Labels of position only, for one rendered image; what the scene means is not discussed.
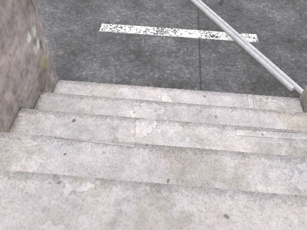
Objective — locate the stairs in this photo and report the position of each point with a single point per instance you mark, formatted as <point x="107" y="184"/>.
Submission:
<point x="208" y="139"/>

